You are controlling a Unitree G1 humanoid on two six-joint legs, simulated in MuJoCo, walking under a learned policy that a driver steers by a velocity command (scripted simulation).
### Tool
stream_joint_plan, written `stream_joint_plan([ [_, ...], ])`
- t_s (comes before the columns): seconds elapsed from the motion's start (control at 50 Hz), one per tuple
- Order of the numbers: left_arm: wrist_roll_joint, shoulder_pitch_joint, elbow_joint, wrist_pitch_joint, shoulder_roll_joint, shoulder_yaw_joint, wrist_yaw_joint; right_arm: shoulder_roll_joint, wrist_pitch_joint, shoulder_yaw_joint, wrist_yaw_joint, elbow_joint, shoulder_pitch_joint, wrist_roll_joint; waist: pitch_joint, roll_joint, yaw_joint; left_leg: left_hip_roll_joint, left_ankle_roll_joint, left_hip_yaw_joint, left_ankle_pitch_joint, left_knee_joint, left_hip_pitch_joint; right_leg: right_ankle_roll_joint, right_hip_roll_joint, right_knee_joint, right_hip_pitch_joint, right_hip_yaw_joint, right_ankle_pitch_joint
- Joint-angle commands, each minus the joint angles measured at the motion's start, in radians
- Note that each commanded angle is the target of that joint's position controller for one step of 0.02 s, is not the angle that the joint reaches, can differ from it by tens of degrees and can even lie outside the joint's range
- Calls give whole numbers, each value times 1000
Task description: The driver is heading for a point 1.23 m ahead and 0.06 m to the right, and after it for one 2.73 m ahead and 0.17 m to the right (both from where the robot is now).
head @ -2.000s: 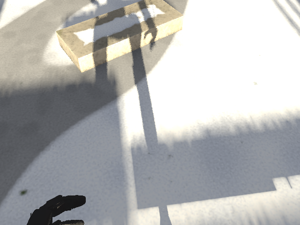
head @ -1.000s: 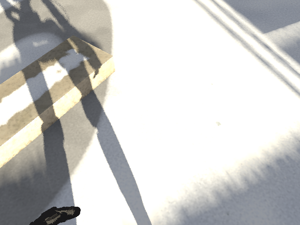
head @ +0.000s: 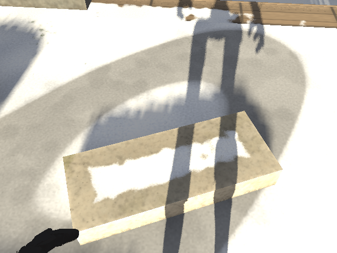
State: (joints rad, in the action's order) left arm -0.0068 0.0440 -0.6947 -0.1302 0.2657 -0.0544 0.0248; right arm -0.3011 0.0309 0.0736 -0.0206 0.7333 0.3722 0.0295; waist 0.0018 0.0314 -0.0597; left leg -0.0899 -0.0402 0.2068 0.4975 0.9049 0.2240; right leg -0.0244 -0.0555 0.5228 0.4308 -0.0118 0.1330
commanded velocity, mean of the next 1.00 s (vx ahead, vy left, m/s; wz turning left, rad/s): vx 0.36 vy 0.00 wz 0.10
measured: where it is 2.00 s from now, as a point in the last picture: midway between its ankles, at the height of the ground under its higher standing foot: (159, 200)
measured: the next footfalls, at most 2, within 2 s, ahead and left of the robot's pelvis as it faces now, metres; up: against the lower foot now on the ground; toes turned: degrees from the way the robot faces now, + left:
left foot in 0.42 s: +0.35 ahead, +0.15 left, +0.00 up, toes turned +5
right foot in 0.84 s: +0.51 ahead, -0.05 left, +0.00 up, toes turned +3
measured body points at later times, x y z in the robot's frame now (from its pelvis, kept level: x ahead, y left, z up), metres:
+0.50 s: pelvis +0.25 +0.05 +0.00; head +0.28 +0.06 +0.45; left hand +0.25 +0.33 -0.13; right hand +0.48 -0.18 -0.06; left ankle +0.31 +0.14 -0.73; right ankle +0.12 -0.11 -0.66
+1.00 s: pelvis +0.41 +0.04 +0.01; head +0.42 +0.03 +0.46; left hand +0.49 +0.28 -0.12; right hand +0.50 -0.19 -0.14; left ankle +0.34 +0.17 -0.69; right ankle +0.47 -0.05 -0.73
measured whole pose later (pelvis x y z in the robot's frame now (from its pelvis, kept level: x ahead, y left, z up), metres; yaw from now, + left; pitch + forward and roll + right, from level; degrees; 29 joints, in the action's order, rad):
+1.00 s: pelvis +0.41 +0.04 +0.01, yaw +4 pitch +0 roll +0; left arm -0.03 0.18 -0.89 0.01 0.18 -0.01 0.00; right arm -0.21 -0.05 0.02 -0.02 0.88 0.25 0.00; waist 0.02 0.03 0.01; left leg 0.01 0.10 0.02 0.56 0.80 0.26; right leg -0.04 -0.01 0.50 0.32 0.04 0.18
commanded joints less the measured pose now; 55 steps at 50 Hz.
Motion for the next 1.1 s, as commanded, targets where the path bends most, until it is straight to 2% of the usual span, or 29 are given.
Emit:
stream_joint_plan([
  [0.02, 11, 233, -3, 13, 124, -46, -6, -135, 25, 15, 2, -93, -36, 1, -97, -138, 136, 97, 26, -34, -54, 384, 567, -202, 392, -244, -577, -568, 337],
  [0.06, -3, 174, -10, 20, 91, -28, -6, -107, 30, 15, 9, -117, -121, -21, 1, -95, 97, 148, 23, -58, -143, 286, 513, -184, 317, -293, -382, -398, 130],
  [0.12, 4, 174, -32, 13, 100, -26, -8, -50, 31, 1, 19, -114, -108, -17, -2, -131, 63, 176, 31, -106, -188, 175, 444, -192, 276, -344, -302, -271, -48],
  [0.18, 15, 196, -54, 13, 149, -36, -13, -25, 40, -17, 22, -137, -187, -29, 0, -107, 77, 194, 48, -142, -307, 8, 444, -202, 271, -370, -299, -183, -176],
  [0.24, 24, 228, -71, 23, 171, -37, -16, -7, 48, -29, 32, -153, -290, -23, 10, -101, 114, 170, 51, -179, -453, -192, 367, -173, 237, -372, -282, -96, -205],
  [0.34, 37, 321, -116, 47, 198, -37, -17, -27, 54, -29, 51, -186, -392, -12, 14, -124, 139, 129, 25, -198, -462, -336, 297, -150, 293, -319, -383, -105, -233],
  [0.38, 38, 301, -118, 60, 209, -37, -21, -54, 50, -16, 50, -172, -325, -19, -14, -141, 82, 96, -5, -223, -395, -373, 175, -127, 289, -223, -391, -85, -385],
  [0.4, 42, 291, -118, 62, 204, -33, -23, -86, 47, 3, 46, -139, -223, -28, -70, -123, 23, 67, -32, -248, -397, -418, 20, -104, 254, -95, -368, -47, -521],
  [0.42, 36, 286, -111, 59, 180, -21, -26, -129, 44, 23, 38, -103, -90, -33, -143, -105, -43, 92, -60, -223, -431, -437, -188, -68, 207, 93, -272, -5, -531],
  [0.44, -6, 297, -75, 49, 97, 11, -27, -226, 40, 43, 24, -88, 62, -46, -286, 87, -76, 350, -138, 76, -586, -418, -463, -17, 140, 438, -47, 41, -109],
  [0.46, 12, 412, -76, 31, 49, 26, -20, -251, 36, 43, 33, -81, 62, -44, -362, 285, -8, 508, -285, 470, -421, -533, -606, 8, 27, 663, 243, -28, 459],
  [0.48, 30, 337, -86, 27, 162, -2, -15, -161, 40, 24, 40, -85, 29, -26, -250, 128, -38, 466, -260, 428, -264, -573, -510, 8, 87, 746, 340, -81, 432],
  [0.5, 41, 262, -62, 26, 173, -7, -11, -126, 43, 10, 43, -90, -34, -18, -134, 93, -20, 422, -230, 293, -257, -598, -385, 0, 127, 734, 370, -59, 330],
  [0.52, 33, 224, -61, 29, 154, -5, -15, -101, 46, 1, 47, -94, -88, -23, -76, 28, 5, 374, -213, 210, -292, -636, -266, 6, 160, 694, 336, -45, 252],
  [0.56, 14, 240, -68, 47, 130, -7, -22, -75, 53, -8, 48, -97, -162, -42, -17, 60, 69, 328, -203, 85, -610, -683, -98, 38, 181, 629, 224, -43, 181],
  [0.62, 1, 282, -90, 71, 78, 1, -32, -60, 65, -12, 42, -75, -183, -54, -46, 52, 115, 288, -202, -90, -1026, -654, -9, 86, 154, 531, 119, -18, 119],
  [0.7, -1, 228, -109, 95, 11, 29, -25, -55, 36, -19, 29, -27, -127, -63, -83, 75, 79, 241, -161, -203, -1084, -610, 24, 95, 108, 315, -40, 40, -45],
  [0.8, -4, 159, -95, 111, 55, 16, -22, -67, 8, -27, 21, 19, -122, -38, -48, 75, 78, 295, -137, -117, -1001, -518, -68, 38, 83, 119, -96, 27, -29],
  [0.82, -9, 205, -112, 105, 57, 11, -19, -59, 0, -31, 18, 28, -136, -29, -50, 53, 112, 273, -110, -117, -954, -473, -73, 26, 75, -19, -167, 33, -138],
  [0.84, -15, 237, -125, 98, 94, -3, -22, -60, -1, -29, 16, 49, -91, -23, -63, 15, 120, 207, -63, -142, -869, -402, -85, 13, 87, -131, -249, 9, -403],
  [0.86, -28, 286, -140, 94, 182, -21, -30, -39, 10, -33, 15, 58, -10, -49, -119, -121, 81, 124, 4, -181, -574, -251, 32, -46, 217, -46, -440, -121, -958],
  [0.88, -37, 330, -167, 108, 114, -2, -39, 46, 13, -55, 17, 110, 124, -50, -235, -250, 57, 89, 63, -180, -87, -70, 88, -215, 395, -48, -542, -270, -1094],
  [0.9, -30, 292, -155, 116, 46, 17, -36, 22, -4, -50, 19, 121, 96, -26, -230, -219, 72, 102, 103, -140, 146, 29, 101, -287, 440, -103, -457, -358, -887],
  [0.92, -21, 206, -142, 120, 32, 23, -29, -5, -28, -38, 15, 111, 29, -14, -159, -176, 62, 114, 126, -131, 208, 80, 109, -278, 405, -138, -351, -331, -656],
  [0.98, -25, 26, -124, 132, 16, 28, -20, 42, -107, -36, -19, 147, 10, -29, -24, -179, 5, 143, 166, -159, 92, -120, -7, -163, 272, -205, -95, -172, -222],
  [1.02, -16, 63, -154, 143, 11, 28, -27, 83, -108, -44, -25, 180, 8, -36, -10, -165, 3, 110, 146, -205, -200, -417, -105, -114, 207, -180, -97, -120, -142],
  [1.06, -6, 153, -196, 133, 13, 24, -28, 16, -104, -33, -27, 185, -18, -51, -21, -108, 35, 127, 121, -177, -372, -506, -126, -58, 186, -174, -149, -121, 18],
  [1.08, -7, 170, -207, 128, 13, 22, -25, -19, -100, -27, -25, 192, -8, -48, -13, -66, 55, 150, 94, -164, -322, -494, -90, -30, 165, -187, -158, -105, 176],
  [1.1, -5, 165, -213, 131, 5, 22, -27, -19, -91, -23, -19, 212, -21, -44, 39, -13, 70, 140, 58, -160, -179, -491, 11, -6, 134, -198, -189, -61, 243],
])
